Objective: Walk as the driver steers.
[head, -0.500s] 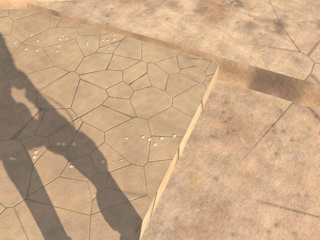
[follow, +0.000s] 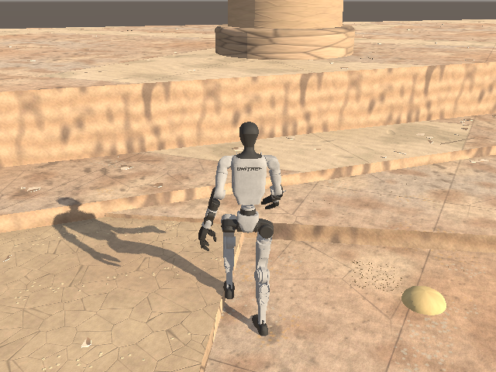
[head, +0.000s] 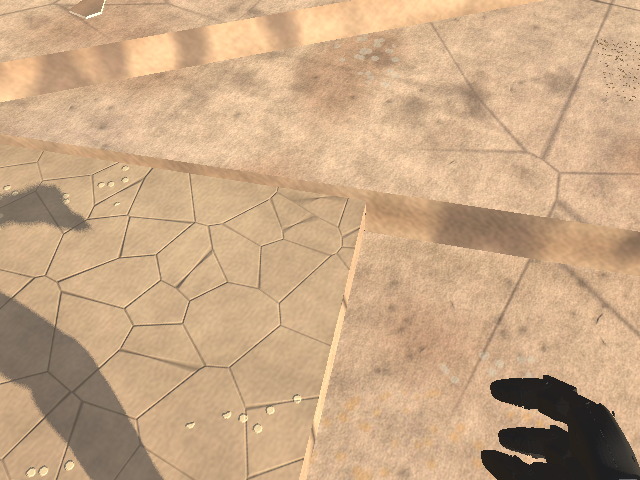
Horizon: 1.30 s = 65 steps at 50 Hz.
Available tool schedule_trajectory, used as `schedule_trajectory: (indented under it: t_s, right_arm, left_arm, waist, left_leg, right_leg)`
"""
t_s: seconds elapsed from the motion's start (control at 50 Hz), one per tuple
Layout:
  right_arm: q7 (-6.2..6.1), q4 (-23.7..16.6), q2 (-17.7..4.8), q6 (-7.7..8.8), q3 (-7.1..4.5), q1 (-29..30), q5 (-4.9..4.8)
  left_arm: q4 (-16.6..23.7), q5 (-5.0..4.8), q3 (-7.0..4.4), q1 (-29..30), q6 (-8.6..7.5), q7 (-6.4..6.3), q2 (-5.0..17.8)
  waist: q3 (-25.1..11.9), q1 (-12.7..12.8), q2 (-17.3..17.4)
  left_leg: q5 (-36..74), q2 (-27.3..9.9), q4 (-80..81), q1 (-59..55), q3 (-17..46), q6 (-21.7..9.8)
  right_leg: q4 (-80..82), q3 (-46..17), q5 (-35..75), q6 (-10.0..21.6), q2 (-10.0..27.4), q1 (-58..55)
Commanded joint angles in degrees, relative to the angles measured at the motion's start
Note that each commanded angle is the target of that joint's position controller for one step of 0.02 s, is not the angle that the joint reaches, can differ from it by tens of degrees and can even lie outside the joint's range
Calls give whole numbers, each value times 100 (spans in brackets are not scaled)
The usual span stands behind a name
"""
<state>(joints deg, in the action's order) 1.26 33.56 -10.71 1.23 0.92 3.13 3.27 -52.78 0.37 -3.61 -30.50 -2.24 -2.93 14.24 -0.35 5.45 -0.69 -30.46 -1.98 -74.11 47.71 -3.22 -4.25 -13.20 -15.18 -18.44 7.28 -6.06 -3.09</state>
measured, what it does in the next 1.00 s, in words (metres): walks ahead: left foot 0.13 m lower, then right foot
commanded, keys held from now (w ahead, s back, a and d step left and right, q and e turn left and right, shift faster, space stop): w+e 0.24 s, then w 0.28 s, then w+q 0.10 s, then q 0.38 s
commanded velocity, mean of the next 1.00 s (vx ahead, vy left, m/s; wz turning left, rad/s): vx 0.40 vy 0.00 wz -0.11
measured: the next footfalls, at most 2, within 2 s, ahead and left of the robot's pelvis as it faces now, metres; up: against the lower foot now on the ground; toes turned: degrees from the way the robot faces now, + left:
left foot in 0.14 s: +0.05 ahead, +0.10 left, +0.00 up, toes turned -5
right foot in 0.44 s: +0.41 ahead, -0.12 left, +0.00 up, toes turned -13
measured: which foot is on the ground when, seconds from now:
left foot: down 0.00-0.06, up 0.08-0.12, down 0.14-0.42, up 0.44-0.94, down 0.96-1.00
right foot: down 0.00-0.02, up 0.04-0.42, down 0.44-0.94, up 0.96-1.00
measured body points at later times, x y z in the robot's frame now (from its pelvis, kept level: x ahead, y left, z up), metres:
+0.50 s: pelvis +0.29 -0.06 -0.03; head +0.34 -0.06 +0.42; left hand +0.53 +0.12 -0.13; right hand +0.18 -0.30 -0.15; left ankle +0.09 +0.11 -0.62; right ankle +0.37 -0.11 -0.74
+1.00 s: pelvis +0.51 -0.11 -0.02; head +0.54 -0.11 +0.43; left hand +0.57 +0.14 -0.16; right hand +0.61 -0.37 -0.14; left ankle +0.59 -0.07 -0.74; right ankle +0.39 -0.14 -0.68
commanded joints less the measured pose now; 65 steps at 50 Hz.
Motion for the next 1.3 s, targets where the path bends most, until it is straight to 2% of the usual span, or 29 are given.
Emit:
schedule_trajectory:
  t_s: [0.02, 0.04, 0.06, 0.08, 0.1, 0.12, 0.14, 0.16, 0.18, 0.22, 0.26, 0.3, 0.36, 0.42, 0.44, 0.46, 0.48, 0.52, 0.58, 0.68, 0.82, 0.92, 0.94, 0.96, 0.98, 1.0, 1.06, 1.14, 1.3]
  right_arm:
    - [-34, -497, -536, 254, -162, -613, -172]
    - [-90, -322, -850, 307, -331, -1444, -280]
    - [-205, -1, -1132, 308, -464, -2037, -279]
    - [-377, 391, -996, 229, -479, -2464, -252]
    - [-554, 798, -946, 153, -490, -2745, -178]
    - [-628, 888, -923, 124, -435, -2642, -19]
    - [-549, 889, -1045, 163, -369, -2769, 8]
    - [-375, 875, -817, 221, -294, -2796, -104]
    - [-249, 662, -852, 316, -363, -2349, -74]
    - [-120, 619, -485, 438, -342, -1960, -183]
    - [-222, 989, -643, 475, -382, -2142, -201]
    - [-214, 1195, -687, 548, -388, -2367, -257]
    - [-230, 1282, -1116, 571, -499, -2420, -324]
    - [-319, 1281, -1348, 475, -543, -2191, -383]
    - [-280, 1223, -1155, 418, -524, -2212, -414]
    - [-226, 1029, -419, 357, -383, -3064, -349]
    - [-282, 936, -846, 292, -431, -3250, -497]
    - [-256, 755, -874, 271, -418, -2483, -310]
    - [-130, 1015, -734, 10, -382, -2943, -201]
    - [-72, 1055, -711, -78, -422, -2398, -259]
    - [6, 906, -456, -5, -287, -1266, -250]
    - [-104, 1202, -761, 41, -385, -2342, -146]
    - [-143, 1324, -918, 98, -457, -2911, -111]
    - [-179, 1404, -1225, 156, -575, -3434, -77]
    - [-231, 1350, -1775, 106, -694, -3018, -207]
    - [-227, 1257, -1741, 45, -752, -2884, -443]
    - [-228, 924, -973, -172, -557, -1702, -332]
    - [-175, 980, -1276, -160, -678, -1920, -217]
    - [-175, 795, -1411, -360, -829, -1912, -156]
  left_arm:
    - [301, 38, -127, 97, 75, 4, 594]
    - [407, -19, -194, 350, 36, 108, 768]
    - [627, -20, -208, 969, -14, 247, 642]
    - [779, 192, -287, 1839, -131, 289, 849]
    - [864, 195, -264, 2489, -199, 329, 661]
    - [941, 51, -202, 2453, -164, 320, 395]
    - [1085, -18, -74, 1685, -139, 233, -94]
    - [995, 48, -51, 772, -31, 203, -236]
    - [1037, 70, -42, 450, 108, 195, -186]
    - [1184, 288, -110, 1492, 273, 350, 209]
    - [1684, 193, -71, 2919, 244, 536, 355]
    - [1993, 135, 131, 3058, 119, 673, 36]
    - [1784, 183, 189, 2662, 92, 706, 143]
    - [1003, 260, -21, 507, 52, 553, 646]
    - [822, 318, -123, 277, 48, 482, 929]
    - [983, 323, -171, 481, 16, 458, 1353]
    - [1057, 122, -262, 369, 74, 396, 1323]
    - [1009, 33, -94, 1278, 59, 313, 803]
    - [882, 79, 38, 1585, -144, 316, 466]
    - [505, 41, 77, 1239, -372, 359, 476]
    - [300, -7, 169, 934, -233, 131, 448]
    - [289, 27, 58, 1132, -125, -100, 781]
    - [367, 5, 10, 1416, -113, -97, 894]
    - [574, -81, -6, 1805, -132, -83, 931]
    - [786, 26, 122, 1146, -103, 4, 236]
    - [690, 190, 160, 842, -19, 81, 326]
    - [856, 214, 71, 1544, 105, 133, 603]
    - [956, 146, 190, 1416, 322, 136, 237]
    - [1299, 19, 176, 2070, 327, 67, 385]
  waist:
    - [-1065, -818, 131]
    - [-1933, -1242, 452]
    - [-2014, -1598, 1395]
    - [-1209, -1914, 766]
    - [-272, -2042, -121]
    - [235, -1659, -598]
    - [147, -914, 41]
    - [-114, -444, 566]
    - [-705, -339, 1720]
    - [164, -417, 1018]
    - [913, -676, 235]
    - [1035, -512, 546]
    - [188, -417, 892]
    - [-811, 681, 956]
    - [-996, 693, 384]
    - [-1781, -139, -899]
    - [-2855, 157, -460]
    - [-571, -326, 166]
    - [200, -893, 245]
    - [435, -781, -226]
    - [179, -313, -305]
    - [-290, -779, -409]
    - [-416, -1148, -321]
    - [-716, -1593, 206]
    - [-945, -743, 1396]
    - [-1672, -764, 731]
    - [21, -424, -201]
    - [-274, -414, 279]
    - [-368, -773, 1014]
  left_leg:
    - [1267, 143, 2945, -2886, 930, -285]
    - [1614, -282, 3552, -4874, 1632, -402]
    - [2302, -917, 4290, -6259, 2251, -419]
    - [3265, -845, 4459, -6248, 1681, 30]
    - [4086, -468, 5539, -5897, 1030, 433]
    - [4242, -608, 5790, -5974, 968, 530]
    - [8114, -1345, 4764, -6525, 1504, 557]
    - [10216, -1586, 4348, -6275, 1248, 439]
    - [8726, -2039, 4337, -6045, 2114, -400]
    - [5933, -1827, 5206, -5062, 1984, -655]
    - [5854, -1154, 6011, -4189, 866, -292]
    - [6876, -847, 5948, -3852, 260, 42]
    - [8418, -812, 6002, -4025, -83, 124]
    - [8447, -909, 3335, -4124, -298, 129]
    - [4542, -230, 1330, -3264, -468, 224]
    - [-594, 320, -1058, -1870, -193, 260]
    - [-244, 336, -1944, -1432, 723, 98]
    - [742, -45, -1370, -759, 450, 119]
    - [1142, -369, -259, -1624, 595, 189]
    - [2055, -190, 1133, -1512, 565, 347]
    - [3132, 95, 3272, -1548, -158, 262]
    - [1932, 635, 3914, -2762, -349, -147]
    - [2304, 531, 4552, -3384, -111, -367]
    - [4541, -206, 5015, -4445, 780, -880]
    - [9002, -1792, 4420, -5674, 2729, -1848]
    - [7707, -1965, 4875, -5367, 3221, -2286]
    - [4354, -1158, 5747, -3328, 2358, -1629]
    - [4674, -577, 5526, -3072, 1831, -1199]
    - [2348, -393, 5516, -3217, 2628, -772]
  right_leg:
    - [-2328, -398, 6537, -71, 654, 331]
    - [-3466, -465, 5223, -306, 565, 1328]
    - [-4385, -222, 1143, -560, 83, 2735]
    - [-4704, -142, -646, -512, 104, 3407]
    - [-5057, 86, -659, -383, 105, 3655]
    - [-5557, 280, -472, -262, 137, 4216]
    - [-6147, 510, -763, -259, 48, 4932]
    - [-6241, 836, -627, -425, 72, 4898]
    - [-6702, 886, -618, -587, 251, 4921]
    - [-7372, 1082, -801, -687, 508, 5734]
    - [-6278, 1258, -491, -628, 488, 5616]
    - [-4424, 1620, 361, -519, 485, 4738]
    - [-2721, 2335, 1514, -211, -6, 2495]
    - [-1603, 1755, 2268, 277, 90, 226]
    - [-1347, 1234, 2696, 480, 638, -729]
    - [-2542, -513, 5791, 850, 2217, -2012]
    - [-1868, -1596, 4609, 1538, 2698, -2309]
    - [-611, -1050, 2156, 1159, 2168, -122]
    - [139, -35, 2039, 649, 1704, 1743]
    - [368, 1263, 4351, 75, 1348, 1745]
    - [-185, 2042, 5774, -414, 1299, 423]
    - [-2050, 2091, 7420, -503, 1574, 133]
    - [-3060, 2139, 6827, -570, 1514, 506]
    - [-4983, 2395, 4203, -708, 974, 1533]
    - [-6730, 2162, -1861, -923, -146, 3533]
    - [-7092, 1061, -1421, -837, 190, 3475]
    - [-6069, 1174, -760, -885, 645, 3641]
    - [-4910, 1366, -360, -1074, 561, 3126]
    - [-3194, 1281, -287, -1047, 450, 2800]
